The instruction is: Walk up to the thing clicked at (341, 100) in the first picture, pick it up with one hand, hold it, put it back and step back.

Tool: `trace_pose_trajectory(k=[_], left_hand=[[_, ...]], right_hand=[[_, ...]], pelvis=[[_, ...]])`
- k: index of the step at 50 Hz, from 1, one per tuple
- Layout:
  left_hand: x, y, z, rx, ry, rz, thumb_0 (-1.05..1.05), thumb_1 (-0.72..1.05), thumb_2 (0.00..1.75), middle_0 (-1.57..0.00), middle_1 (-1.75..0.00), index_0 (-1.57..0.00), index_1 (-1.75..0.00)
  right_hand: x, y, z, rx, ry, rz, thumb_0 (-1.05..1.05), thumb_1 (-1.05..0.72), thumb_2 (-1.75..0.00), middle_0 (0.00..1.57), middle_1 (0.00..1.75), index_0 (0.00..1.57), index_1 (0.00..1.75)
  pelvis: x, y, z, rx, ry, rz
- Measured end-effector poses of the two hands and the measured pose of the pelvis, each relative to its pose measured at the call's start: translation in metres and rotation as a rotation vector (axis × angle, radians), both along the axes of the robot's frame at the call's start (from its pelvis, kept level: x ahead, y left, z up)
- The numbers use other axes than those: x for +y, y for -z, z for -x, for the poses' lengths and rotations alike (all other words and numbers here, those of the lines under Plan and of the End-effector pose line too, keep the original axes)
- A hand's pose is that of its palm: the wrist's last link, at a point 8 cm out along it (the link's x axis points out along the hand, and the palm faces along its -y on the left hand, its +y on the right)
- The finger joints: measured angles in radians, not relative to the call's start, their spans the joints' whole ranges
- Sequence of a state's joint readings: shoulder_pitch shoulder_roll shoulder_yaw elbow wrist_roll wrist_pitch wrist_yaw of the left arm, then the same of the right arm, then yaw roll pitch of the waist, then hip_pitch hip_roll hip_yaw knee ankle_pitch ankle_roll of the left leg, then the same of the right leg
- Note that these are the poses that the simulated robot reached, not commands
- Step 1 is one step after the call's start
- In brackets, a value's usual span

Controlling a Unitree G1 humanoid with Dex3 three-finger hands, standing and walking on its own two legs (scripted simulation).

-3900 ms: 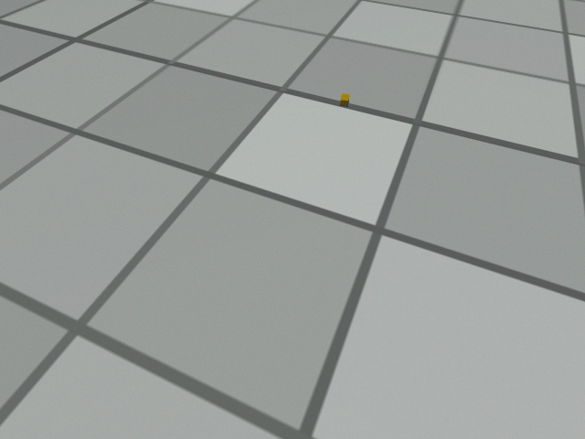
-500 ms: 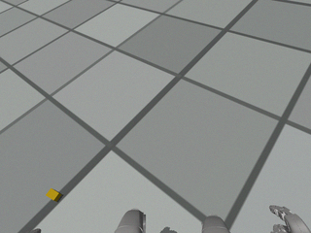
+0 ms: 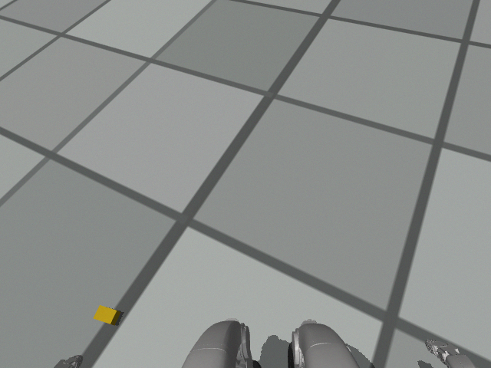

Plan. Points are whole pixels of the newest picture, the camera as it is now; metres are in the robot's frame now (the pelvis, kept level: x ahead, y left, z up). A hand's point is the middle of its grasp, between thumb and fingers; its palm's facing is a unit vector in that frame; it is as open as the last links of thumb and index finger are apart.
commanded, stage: walk up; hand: left
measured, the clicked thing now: (107, 315) +0.34 +0.60 -0.71
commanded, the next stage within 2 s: none
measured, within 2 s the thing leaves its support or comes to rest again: neither
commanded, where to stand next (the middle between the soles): -0.10 +0.47 m, yaw -15 degrees
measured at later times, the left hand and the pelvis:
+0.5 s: hand out of the picture +0.02 +0.57 -0.12, palm faces -0.10 -0.82 -0.56, open 7.4 cm; pelvis -0.09 +0.25 +0.01, yaw -5 degrees
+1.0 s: hand out of the picture -0.04 +0.78 -0.11, palm faces -0.14 -0.77 -0.62, open 7.4 cm; pelvis -0.19 +0.48 -0.02, yaw -9 degrees
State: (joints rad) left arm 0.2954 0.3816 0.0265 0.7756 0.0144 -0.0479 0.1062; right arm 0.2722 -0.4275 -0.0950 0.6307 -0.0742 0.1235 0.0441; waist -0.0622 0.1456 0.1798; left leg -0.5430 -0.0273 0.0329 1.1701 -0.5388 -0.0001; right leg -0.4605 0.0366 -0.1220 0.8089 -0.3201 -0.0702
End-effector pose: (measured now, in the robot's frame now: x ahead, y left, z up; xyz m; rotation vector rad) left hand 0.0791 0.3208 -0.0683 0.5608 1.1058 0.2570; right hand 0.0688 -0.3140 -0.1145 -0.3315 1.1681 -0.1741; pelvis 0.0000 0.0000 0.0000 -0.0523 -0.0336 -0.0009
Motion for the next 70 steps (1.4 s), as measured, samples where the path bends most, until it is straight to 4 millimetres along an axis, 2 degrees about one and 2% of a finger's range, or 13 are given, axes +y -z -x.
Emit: trace_pose_trajectory(k=[6, 11, 18, 22, 27, 36, 42, 47, 53, 57, 61, 66, 70], left_hand=[[0.062, -0.024, 0.023, -0.067, -0.032, -0.05, 0.01, 0.9, 0.9, -0.21, -0.3, -0.21, -0.3], [0.135, -0.028, 0.038, -0.042, 0.008, -0.102, 0.01, 0.9, 0.9, -0.21, -0.3, -0.21, -0.3], [0.255, 0.0, 0.056, -0.026, -0.012, -0.141, 0.01, 0.9, 0.9, -0.21, -0.3, -0.21, -0.3], [0.277, 0.006, 0.061, 0.02, -0.023, -0.084, 0.01, 0.9, 0.9, -0.2, -0.3, -0.2, -0.3], [0.282, 0.007, 0.068, 0.058, 0.024, 0.012, 0.01, 0.91, 0.9, -0.2, -0.3, -0.2, -0.3], [0.312, 0.007, 0.097, 0.055, 0.119, 0.028, 0.0, 0.9, 0.9, -0.21, -0.3, -0.21, -0.3], [0.371, -0.012, 0.115, -0.034, 0.095, -0.016, 0.01, 0.9, 0.9, -0.21, -0.3, -0.21, -0.3], [0.442, -0.019, 0.126, -0.062, 0.123, -0.066, 0.01, 0.9, 0.9, -0.21, -0.3, -0.21, -0.3], [0.533, 0.007, 0.136, -0.073, 0.086, -0.072, 0.01, 0.9, 0.9, -0.21, -0.3, -0.21, -0.3], [0.551, 0.017, 0.145, -0.022, 0.059, 0.011, 0.01, 0.91, 0.9, -0.2, -0.3, -0.2, -0.3], [0.549, 0.028, 0.157, 0.058, 0.064, 0.098, 0.01, 0.91, 0.9, -0.2, -0.3, -0.2, -0.3], [0.531, 0.038, 0.164, 0.173, 0.105, 0.17, 0.01, 0.91, 0.9, -0.2, -0.3, -0.2, -0.3], [0.508, 0.039, 0.147, 0.196, 0.156, 0.199, 0.01, 0.91, 0.9, -0.2, -0.3, -0.2, -0.3]], right_hand=[[0.053, -0.002, -0.004, -0.036, -0.057, -0.039, 0.01, -0.9, -0.9, 0.21, 0.3, 0.2, 0.3], [0.09, -0.003, 0.003, -0.099, -0.04, -0.008, 0.01, -0.9, -0.9, 0.21, 0.3, 0.2, 0.3], [0.171, 0.001, 0.058, -0.069, -0.005, 0.069, 0.0, -0.91, -0.9, 0.2, 0.3, 0.2, 0.3], [0.223, -0.011, 0.109, 0.006, 0.077, 0.045, 0.01, -0.91, -0.9, 0.2, 0.3, 0.2, 0.3], [0.269, -0.027, 0.153, 0.067, 0.116, 0.023, 0.01, -0.9, -0.89, 0.21, 0.3, 0.2, 0.3], [0.322, -0.004, 0.183, 0.044, 0.153, 0.011, 0.01, -0.9, -0.9, 0.21, 0.3, 0.2, 0.3], [0.369, -0.007, 0.183, -0.012, 0.106, -0.009, 0.01, -0.9, -0.9, 0.21, 0.3, 0.2, 0.3], [0.407, -0.003, 0.192, -0.072, 0.121, 0.016, 0.01, -0.9, -0.9, 0.21, 0.3, 0.2, 0.3], [0.481, 0.006, 0.243, -0.056, 0.178, 0.048, 0.0, -0.91, -0.9, 0.2, 0.3, 0.2, 0.3], [0.529, -0.006, 0.286, 0.033, 0.229, 0.022, 0.01, -0.91, -0.89, 0.21, 0.3, 0.2, 0.3], [0.552, -0.026, 0.31, 0.072, 0.243, 0.035, 0.01, -0.9, -0.89, 0.21, 0.3, 0.21, 0.3], [0.54, -0.047, 0.334, 0.106, 0.277, 0.116, 0.01, -0.9, -0.89, 0.21, 0.3, 0.21, 0.3], [0.517, -0.063, 0.354, 0.124, 0.321, 0.182, 0.01, -0.9, -0.89, 0.21, 0.3, 0.21, 0.3]], pelvis=[[0.052, -0.005, 0.02, -0.012, 0.004, -0.04], [0.11, 0.004, 0.039, 0.005, 0.037, -0.054], [0.203, 0.026, 0.071, -0.02, 0.089, -0.048], [0.233, 0.007, 0.08, -0.004, 0.079, -0.005], [0.266, -0.013, 0.094, 0.018, 0.095, -0.015], [0.331, -0.004, 0.132, -0.003, 0.152, -0.001], [0.382, -0.008, 0.159, -0.011, 0.144, -0.045], [0.44, 0.003, 0.18, -0.005, 0.158, -0.056], [0.508, 0.022, 0.198, -0.052, 0.197, -0.081], [0.525, 0.006, 0.199, -0.039, 0.187, -0.022], [0.533, -0.009, 0.202, -0.021, 0.203, -0.03], [0.537, -0.017, 0.199, 0.002, 0.243, -0.043], [0.528, -0.02, 0.195, 0.006, 0.268, -0.044]])
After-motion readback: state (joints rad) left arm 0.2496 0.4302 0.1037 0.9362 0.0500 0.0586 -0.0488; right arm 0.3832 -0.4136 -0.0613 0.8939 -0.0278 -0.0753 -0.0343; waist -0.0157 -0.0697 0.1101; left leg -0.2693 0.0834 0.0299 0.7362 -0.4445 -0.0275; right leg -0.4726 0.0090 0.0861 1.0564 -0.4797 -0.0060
